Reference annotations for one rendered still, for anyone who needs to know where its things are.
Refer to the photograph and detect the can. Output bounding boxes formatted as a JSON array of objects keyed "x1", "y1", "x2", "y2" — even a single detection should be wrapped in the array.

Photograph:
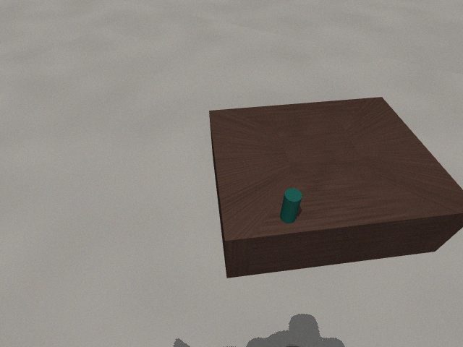
[{"x1": 280, "y1": 188, "x2": 302, "y2": 223}]

